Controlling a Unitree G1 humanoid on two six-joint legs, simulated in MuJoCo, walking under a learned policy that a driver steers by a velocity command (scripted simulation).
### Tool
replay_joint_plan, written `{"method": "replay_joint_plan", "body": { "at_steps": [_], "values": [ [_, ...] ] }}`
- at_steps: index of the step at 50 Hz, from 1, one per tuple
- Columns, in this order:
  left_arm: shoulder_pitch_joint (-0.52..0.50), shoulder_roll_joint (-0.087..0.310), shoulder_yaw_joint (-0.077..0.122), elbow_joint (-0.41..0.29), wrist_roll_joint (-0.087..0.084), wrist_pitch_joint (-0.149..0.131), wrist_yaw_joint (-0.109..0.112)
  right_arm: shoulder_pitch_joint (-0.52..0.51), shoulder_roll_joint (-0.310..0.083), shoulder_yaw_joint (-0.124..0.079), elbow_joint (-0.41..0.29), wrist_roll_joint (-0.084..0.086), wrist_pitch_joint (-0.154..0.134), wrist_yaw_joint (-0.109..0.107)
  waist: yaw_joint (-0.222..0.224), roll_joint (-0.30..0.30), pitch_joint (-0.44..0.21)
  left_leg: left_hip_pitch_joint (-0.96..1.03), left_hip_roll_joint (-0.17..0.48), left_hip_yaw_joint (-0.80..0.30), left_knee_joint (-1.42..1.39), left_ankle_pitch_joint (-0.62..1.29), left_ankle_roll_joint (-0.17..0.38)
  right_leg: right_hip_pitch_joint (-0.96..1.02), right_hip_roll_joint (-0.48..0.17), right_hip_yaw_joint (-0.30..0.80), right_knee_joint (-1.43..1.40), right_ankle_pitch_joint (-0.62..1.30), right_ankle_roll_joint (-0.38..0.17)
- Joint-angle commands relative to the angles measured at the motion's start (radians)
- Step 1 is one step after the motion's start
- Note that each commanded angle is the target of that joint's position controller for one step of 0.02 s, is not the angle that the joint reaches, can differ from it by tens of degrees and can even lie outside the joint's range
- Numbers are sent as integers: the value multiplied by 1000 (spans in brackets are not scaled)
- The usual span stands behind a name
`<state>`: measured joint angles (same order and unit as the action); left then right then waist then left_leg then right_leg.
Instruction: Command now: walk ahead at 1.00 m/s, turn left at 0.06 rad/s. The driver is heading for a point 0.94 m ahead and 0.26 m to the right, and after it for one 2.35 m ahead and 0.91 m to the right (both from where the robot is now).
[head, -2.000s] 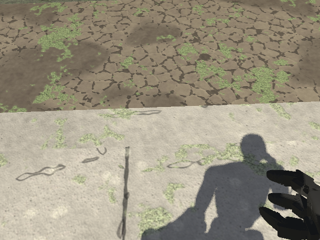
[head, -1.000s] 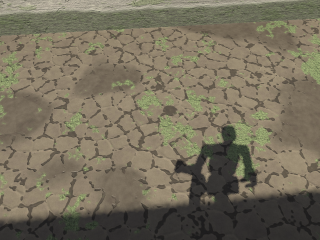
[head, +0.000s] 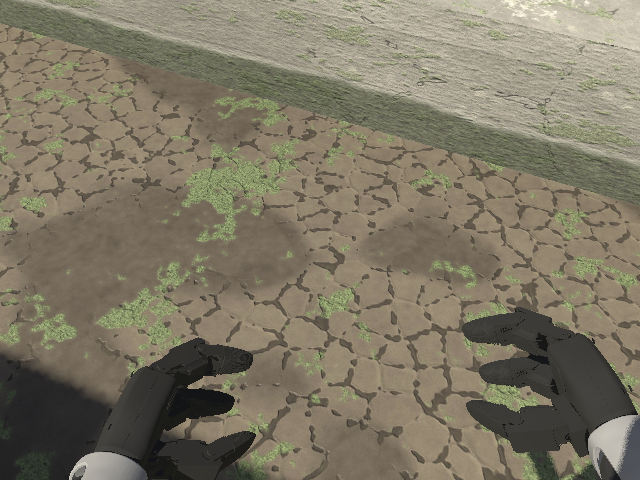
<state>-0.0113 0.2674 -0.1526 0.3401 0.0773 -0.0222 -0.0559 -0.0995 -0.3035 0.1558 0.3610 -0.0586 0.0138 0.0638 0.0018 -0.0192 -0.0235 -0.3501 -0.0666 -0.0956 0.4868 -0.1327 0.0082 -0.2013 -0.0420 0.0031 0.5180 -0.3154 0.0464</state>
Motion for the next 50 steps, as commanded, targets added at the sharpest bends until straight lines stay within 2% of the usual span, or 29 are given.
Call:
{"method": "replay_joint_plan", "body": {
  "at_steps": [1,11,16,17,18,24,25,27,50],
  "values": [
    [-118,84,36,-109,-2,-14,2,-183,-85,-38,-107,-2,-29,-2,4,34,-123,-6,133,-148,-125,-167,-32,43,-75,86,-74,4,-24],
    [-134,82,33,-126,-8,-9,3,-147,-83,-39,-73,-8,-44,-8,-4,2,-132,32,126,-107,-78,-42,-46,27,-86,124,-113,10,-54],
    [-132,78,31,-126,-3,-6,5,-138,-76,-36,-67,-12,-44,-13,-2,2,-134,47,128,-105,-74,24,-45,40,-79,121,-112,61,-53],
    [-143,74,29,-132,7,-1,4,-143,-62,-30,-74,-20,-41,-9,-8,-3,-141,67,130,-105,-69,41,-38,33,-79,117,-111,88,-53],
    [-144,72,28,-133,8,0,4,-142,-62,-29,-73,-22,-39,-8,-7,-1,-144,72,131,-106,-67,53,-37,36,-76,116,-109,102,-52],
    [-146,71,26,-137,10,1,5,-139,-63,-27,-71,-23,-38,-11,-5,9,-154,79,138,-111,-68,109,-38,55,-74,118,-105,144,-50],
    [-130,72,24,-138,9,8,7,-125,-66,-26,-67,-19,-36,-13,3,14,-142,79,136,-107,-67,166,-37,56,-65,116,-104,164,-49],
    [-125,72,23,-137,12,10,9,-122,-65,-24,-67,-22,-36,-16,5,19,-154,93,140,-106,-63,207,-36,64,-64,116,-103,182,-47],
    [-128,57,16,-127,15,13,10,-109,-46,-17,-68,-28,-34,-24,4,14,-144,104,140,-91,-82,138,-50,41,-59,129,-133,114,-60]
  ]
}}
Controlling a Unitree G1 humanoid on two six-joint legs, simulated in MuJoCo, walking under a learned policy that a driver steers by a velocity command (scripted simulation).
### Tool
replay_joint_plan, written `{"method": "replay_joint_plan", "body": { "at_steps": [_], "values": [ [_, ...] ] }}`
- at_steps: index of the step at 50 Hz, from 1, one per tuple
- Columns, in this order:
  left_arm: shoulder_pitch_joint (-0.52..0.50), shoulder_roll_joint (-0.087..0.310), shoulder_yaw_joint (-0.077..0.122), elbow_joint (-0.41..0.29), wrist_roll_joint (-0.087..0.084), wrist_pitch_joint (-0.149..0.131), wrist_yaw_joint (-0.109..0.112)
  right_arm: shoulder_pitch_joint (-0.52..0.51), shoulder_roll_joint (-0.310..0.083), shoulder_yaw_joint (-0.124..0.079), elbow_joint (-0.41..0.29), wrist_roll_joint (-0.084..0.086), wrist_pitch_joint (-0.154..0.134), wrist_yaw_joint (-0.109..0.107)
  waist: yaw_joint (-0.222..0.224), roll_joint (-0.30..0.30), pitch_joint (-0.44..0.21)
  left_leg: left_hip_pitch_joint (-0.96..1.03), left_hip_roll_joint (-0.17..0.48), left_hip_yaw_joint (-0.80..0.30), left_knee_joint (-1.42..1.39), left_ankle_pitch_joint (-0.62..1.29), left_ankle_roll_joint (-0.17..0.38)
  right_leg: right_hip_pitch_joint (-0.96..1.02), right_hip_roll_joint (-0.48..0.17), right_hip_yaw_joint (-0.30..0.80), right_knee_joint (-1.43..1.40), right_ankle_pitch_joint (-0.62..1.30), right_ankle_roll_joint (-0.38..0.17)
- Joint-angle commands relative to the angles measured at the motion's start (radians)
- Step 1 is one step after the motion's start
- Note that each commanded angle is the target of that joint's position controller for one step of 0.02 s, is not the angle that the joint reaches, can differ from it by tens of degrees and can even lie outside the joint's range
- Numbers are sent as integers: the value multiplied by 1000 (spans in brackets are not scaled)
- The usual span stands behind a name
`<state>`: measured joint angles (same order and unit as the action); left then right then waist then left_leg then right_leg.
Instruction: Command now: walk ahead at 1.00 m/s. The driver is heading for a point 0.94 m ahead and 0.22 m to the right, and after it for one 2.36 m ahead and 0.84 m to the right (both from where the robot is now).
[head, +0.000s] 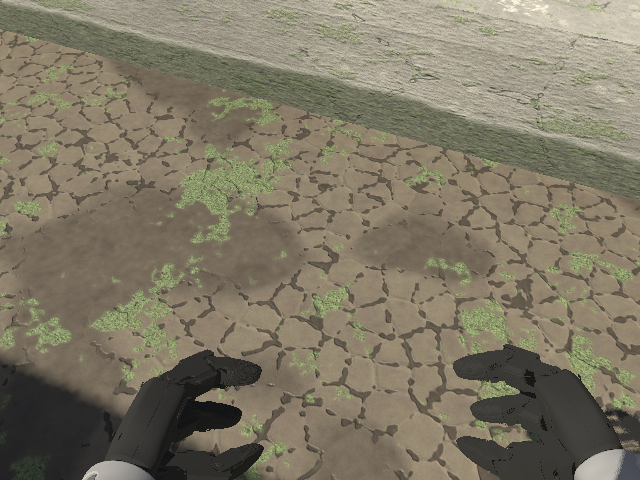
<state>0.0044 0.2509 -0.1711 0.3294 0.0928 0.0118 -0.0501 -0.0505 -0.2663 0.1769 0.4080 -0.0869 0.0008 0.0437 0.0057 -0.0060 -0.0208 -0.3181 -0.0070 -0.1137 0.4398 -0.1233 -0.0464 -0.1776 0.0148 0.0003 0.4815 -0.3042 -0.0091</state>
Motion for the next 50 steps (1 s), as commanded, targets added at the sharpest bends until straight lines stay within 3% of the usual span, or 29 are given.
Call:
{"method": "replay_joint_plan", "body": {
  "at_steps": [1,50],
  "values": [
    [-143,72,34,-116,0,-21,4,-157,-83,-37,-115,0,-20,-5,0,1,-147,71,80,-73,-36,127,5,16,-115,133,-97,100,-5],
    [-127,48,27,-114,3,-21,10,-147,-62,-29,-102,-5,-18,-8,-3,6,-142,85,79,-79,-49,109,16,2,-106,138,-100,78,-3]
  ]
}}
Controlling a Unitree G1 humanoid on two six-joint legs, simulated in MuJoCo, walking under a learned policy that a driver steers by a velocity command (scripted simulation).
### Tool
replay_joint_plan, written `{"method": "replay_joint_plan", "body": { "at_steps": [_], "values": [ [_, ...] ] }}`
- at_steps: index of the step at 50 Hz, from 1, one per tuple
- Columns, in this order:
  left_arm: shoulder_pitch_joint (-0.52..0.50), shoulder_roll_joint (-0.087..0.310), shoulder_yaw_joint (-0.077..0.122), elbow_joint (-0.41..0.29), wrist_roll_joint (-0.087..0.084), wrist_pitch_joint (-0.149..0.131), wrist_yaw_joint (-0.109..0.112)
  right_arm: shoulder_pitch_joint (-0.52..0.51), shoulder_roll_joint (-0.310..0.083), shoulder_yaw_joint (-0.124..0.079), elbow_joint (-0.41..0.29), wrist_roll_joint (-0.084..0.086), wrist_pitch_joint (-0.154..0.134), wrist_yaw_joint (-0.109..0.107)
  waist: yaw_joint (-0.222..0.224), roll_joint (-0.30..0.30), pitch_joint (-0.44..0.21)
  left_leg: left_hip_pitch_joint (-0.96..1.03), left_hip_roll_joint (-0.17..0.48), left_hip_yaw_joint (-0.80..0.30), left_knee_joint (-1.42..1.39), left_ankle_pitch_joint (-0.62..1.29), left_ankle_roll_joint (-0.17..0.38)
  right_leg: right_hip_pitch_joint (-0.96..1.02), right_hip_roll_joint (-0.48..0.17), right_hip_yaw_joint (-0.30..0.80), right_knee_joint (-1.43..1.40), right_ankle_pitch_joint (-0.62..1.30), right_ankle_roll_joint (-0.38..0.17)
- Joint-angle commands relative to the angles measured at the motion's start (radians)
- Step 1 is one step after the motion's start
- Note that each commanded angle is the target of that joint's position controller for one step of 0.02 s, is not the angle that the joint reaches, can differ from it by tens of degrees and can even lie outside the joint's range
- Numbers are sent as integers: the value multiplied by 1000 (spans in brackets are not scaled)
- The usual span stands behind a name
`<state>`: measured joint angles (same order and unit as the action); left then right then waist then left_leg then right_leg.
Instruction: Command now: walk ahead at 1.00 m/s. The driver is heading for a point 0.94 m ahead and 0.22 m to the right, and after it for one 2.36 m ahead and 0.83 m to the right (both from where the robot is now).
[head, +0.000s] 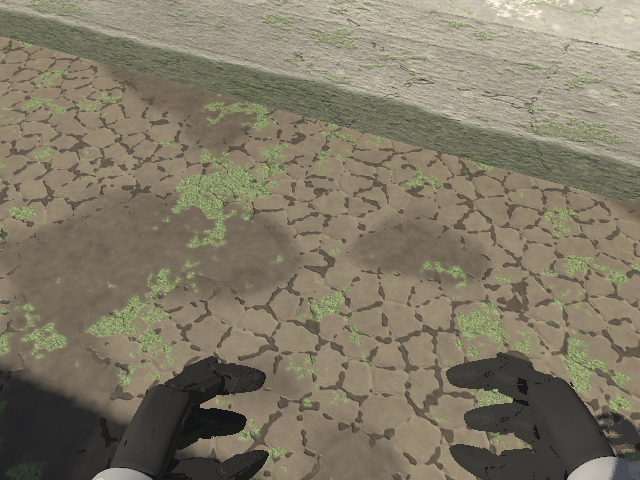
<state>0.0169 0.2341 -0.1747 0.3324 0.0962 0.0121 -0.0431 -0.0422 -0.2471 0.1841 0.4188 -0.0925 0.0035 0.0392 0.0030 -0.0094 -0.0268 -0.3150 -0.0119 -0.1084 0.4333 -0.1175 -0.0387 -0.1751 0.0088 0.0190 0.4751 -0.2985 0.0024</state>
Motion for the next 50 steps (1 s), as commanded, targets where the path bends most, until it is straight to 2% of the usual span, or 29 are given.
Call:
{"method": "replay_joint_plan", "body": {
  "at_steps": [1,2,3,8,17,18,19,29,30,31,39,40,41,47,48,50],
  "values": [
    [-140,64,31,-117,-1,-21,3,-156,-80,-36,-113,0,-20,-4,-1,9,-136,82,84,-84,-43,103,9,-1,-100,119,-94,72,-14],
    [-154,66,33,-115,3,-27,1,-171,-78,-38,-115,-2,-22,-3,-7,3,-147,81,87,-89,-47,52,6,-4,-108,125,-96,48,-17],
    [-145,63,31,-119,-3,-23,2,-159,-80,-36,-114,1,-21,-3,-2,6,-128,75,82,-85,-45,82,7,-5,-100,120,-96,63,-16],
    [-137,63,30,-116,0,-21,4,-155,-79,-36,-111,0,-21,-4,0,12,-139,84,84,-85,-43,112,10,2,-99,120,-92,80,-14],
    [-138,60,29,-116,0,-21,5,-154,-77,-35,-110,-1,-20,-5,-1,8,-136,85,84,-84,-45,103,9,-2,-99,122,-96,77,-15],
    [-153,62,32,-115,3,-26,2,-169,-75,-37,-112,-3,-22,-4,-7,2,-147,84,87,-89,-49,52,7,-5,-107,128,-98,52,-18],
    [-144,59,29,-118,-2,-23,3,-157,-77,-35,-111,0,-20,-4,-2,5,-128,78,82,-84,-47,81,8,-6,-99,123,-98,67,-17],
    [-137,57,28,-115,1,-21,5,-152,-74,-34,-109,-2,-20,-5,-2,8,-136,87,83,-84,-46,104,10,-2,-97,124,-97,79,-15],
    [-152,59,31,-114,4,-26,3,-168,-73,-36,-111,-4,-21,-5,-8,3,-147,86,87,-88,-51,52,7,-7,-106,130,-100,53,-19],
    [-143,56,28,-117,-2,-22,4,-155,-75,-34,-110,-1,-20,-4,-3,5,-127,80,82,-84,-48,81,8,-8,-98,125,-100,68,-17],
    [-136,56,28,-114,1,-21,6,-151,-73,-34,-109,-3,-19,-6,-2,9,-136,89,84,-84,-47,106,10,-2,-96,126,-98,81,-15],
    [-151,58,30,-113,4,-26,3,-166,-71,-36,-111,-4,-21,-5,-8,3,-147,87,87,-88,-52,53,8,-7,-104,132,-101,54,-19],
    [-142,55,28,-116,-1,-22,5,-154,-73,-34,-110,-2,-20,-5,-3,5,-127,82,82,-84,-49,81,9,-8,-97,127,-100,69,-17],
    [-135,55,28,-114,1,-21,6,-149,-72,-33,-108,-3,-19,-6,-2,10,-138,90,84,-84,-48,109,11,-1,-95,127,-97,84,-15],
    [-150,57,30,-112,4,-26,4,-165,-70,-35,-110,-4,-21,-6,-8,4,-148,89,87,-88,-53,56,8,-7,-104,133,-101,57,-19],
    [-137,52,27,-114,0,-22,6,-149,-71,-33,-107,-3,-19,-6,-3,8,-131,86,82,-83,-49,96,10,-7,-95,128,-99,77,-17]
  ]
}}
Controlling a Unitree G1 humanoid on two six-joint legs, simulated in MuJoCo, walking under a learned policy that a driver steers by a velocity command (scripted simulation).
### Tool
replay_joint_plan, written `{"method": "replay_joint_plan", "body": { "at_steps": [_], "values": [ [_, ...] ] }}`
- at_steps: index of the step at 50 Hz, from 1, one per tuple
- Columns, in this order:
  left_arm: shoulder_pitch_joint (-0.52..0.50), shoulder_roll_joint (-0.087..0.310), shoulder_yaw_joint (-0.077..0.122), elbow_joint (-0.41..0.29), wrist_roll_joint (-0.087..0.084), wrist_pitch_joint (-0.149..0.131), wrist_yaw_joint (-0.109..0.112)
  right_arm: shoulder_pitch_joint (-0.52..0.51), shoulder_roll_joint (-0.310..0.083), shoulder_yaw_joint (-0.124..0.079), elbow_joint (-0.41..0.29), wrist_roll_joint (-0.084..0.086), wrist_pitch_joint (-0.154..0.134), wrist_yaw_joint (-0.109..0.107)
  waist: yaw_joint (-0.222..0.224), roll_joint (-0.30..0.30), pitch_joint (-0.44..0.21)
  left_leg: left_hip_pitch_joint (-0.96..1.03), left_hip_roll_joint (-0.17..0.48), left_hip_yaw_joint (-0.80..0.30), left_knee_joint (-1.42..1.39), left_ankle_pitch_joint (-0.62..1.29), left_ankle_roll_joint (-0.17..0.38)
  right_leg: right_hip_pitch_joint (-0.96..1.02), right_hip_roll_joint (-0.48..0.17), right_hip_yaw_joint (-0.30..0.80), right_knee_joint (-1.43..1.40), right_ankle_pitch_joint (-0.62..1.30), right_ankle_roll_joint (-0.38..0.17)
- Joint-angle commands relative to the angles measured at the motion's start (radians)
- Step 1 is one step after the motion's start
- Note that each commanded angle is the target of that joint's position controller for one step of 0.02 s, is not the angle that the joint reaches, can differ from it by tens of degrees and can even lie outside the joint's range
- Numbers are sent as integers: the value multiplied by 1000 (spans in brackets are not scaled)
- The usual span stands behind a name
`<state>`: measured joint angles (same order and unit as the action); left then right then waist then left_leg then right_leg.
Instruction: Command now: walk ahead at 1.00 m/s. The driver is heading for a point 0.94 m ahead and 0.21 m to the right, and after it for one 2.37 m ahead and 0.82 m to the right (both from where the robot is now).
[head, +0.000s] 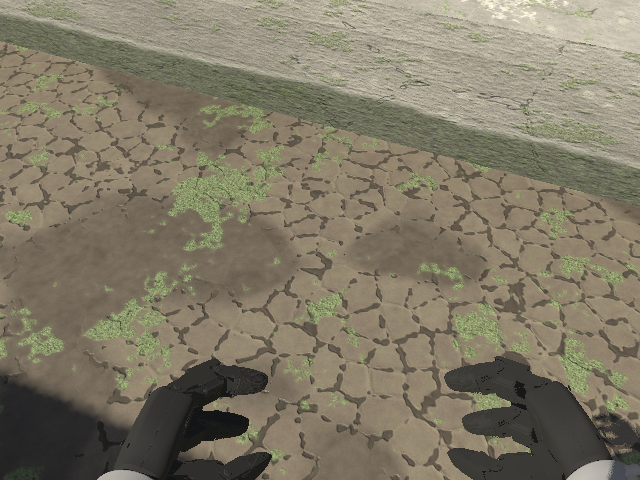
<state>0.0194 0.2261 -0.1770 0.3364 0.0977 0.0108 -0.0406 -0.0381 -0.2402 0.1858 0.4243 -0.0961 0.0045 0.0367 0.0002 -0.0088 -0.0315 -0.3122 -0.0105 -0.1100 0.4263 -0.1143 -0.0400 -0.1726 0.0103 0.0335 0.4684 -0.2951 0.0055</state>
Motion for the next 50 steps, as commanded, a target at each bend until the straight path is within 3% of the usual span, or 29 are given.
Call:
{"method": "replay_joint_plan", "body": {
  "at_steps": [1,19,21,27,34,40,44,50],
  "values": [
    [-137,61,29,-117,-1,-20,4,-152,-78,-35,-113,0,-20,-4,1,9,-128,85,82,-82,-42,101,12,-7,-96,113,-92,79,-20],
    [-137,60,29,-116,0,-20,5,-151,-76,-34,-113,-1,-20,-5,0,9,-133,91,83,-81,-43,105,12,-6,-95,116,-92,82,-19],
    [-158,61,31,-116,1,-27,0,-170,-76,-37,-116,-1,-21,-4,-6,0,-135,82,84,-86,-51,30,8,-18,-103,123,-97,43,-24],
    [-136,60,29,-116,0,-20,5,-150,-76,-34,-112,-1,-20,-5,1,12,-137,93,84,-82,-43,115,14,-3,-94,117,-90,90,-18],
    [-159,60,30,-116,1,-27,1,-169,-75,-36,-116,-1,-21,-4,-6,-1,-134,84,84,-85,-52,26,7,-21,-102,125,-99,41,-24],
    [-135,59,28,-115,1,-20,5,-148,-75,-34,-112,-1,-20,-6,1,12,-136,94,84,-81,-43,113,13,-5,-92,119,-91,89,-18],
    [-159,59,30,-115,1,-27,1,-168,-74,-36,-116,-1,-21,-5,-6,-1,-134,85,84,-85,-53,28,7,-21,-101,126,-98,43,-24],
    [-136,58,28,-114,1,-20,5,-147,-75,-34,-112,-2,-19,-6,0,12,-137,95,84,-80,-44,113,13,-6,-92,121,-92,91,-18]
  ]
}}
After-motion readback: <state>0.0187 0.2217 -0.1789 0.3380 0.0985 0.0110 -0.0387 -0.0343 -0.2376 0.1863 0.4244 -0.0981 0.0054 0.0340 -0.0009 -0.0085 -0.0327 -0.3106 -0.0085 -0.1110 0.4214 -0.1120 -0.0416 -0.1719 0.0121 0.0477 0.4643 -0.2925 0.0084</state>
